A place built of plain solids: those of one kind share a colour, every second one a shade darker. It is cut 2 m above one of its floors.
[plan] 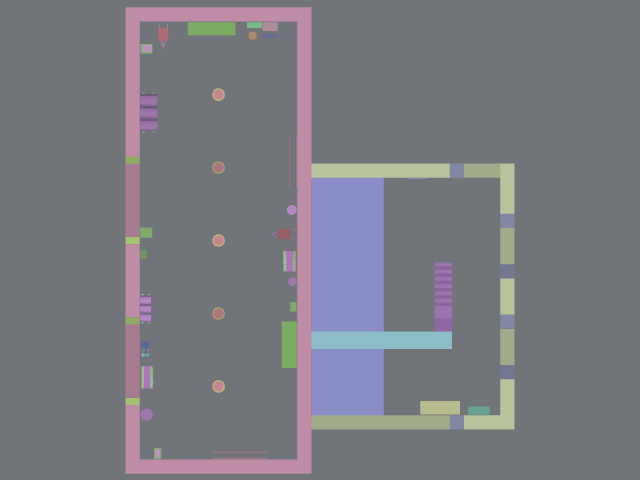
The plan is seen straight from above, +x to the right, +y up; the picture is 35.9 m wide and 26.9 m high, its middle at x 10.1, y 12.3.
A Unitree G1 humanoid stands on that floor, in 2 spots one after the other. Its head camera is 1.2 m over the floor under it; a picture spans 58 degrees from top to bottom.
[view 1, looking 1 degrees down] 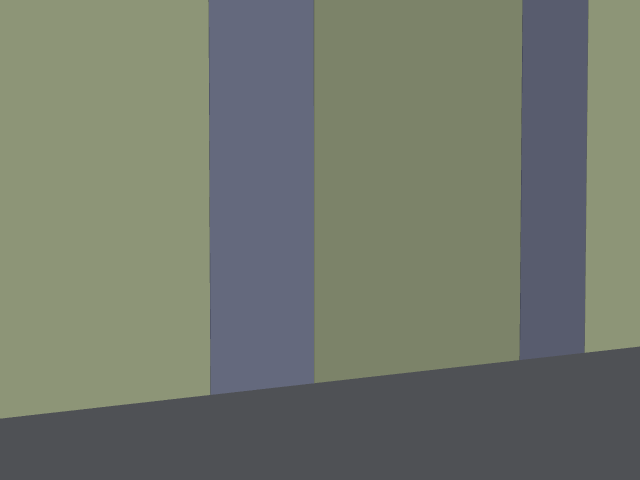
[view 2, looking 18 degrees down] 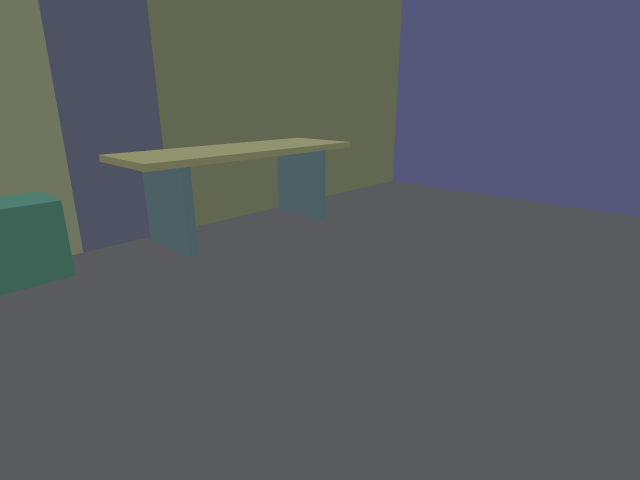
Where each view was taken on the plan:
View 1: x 16.93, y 13.98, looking -18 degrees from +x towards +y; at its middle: wall_vestibule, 3.44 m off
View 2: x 19.30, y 6.20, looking -137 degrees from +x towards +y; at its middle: ground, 3.88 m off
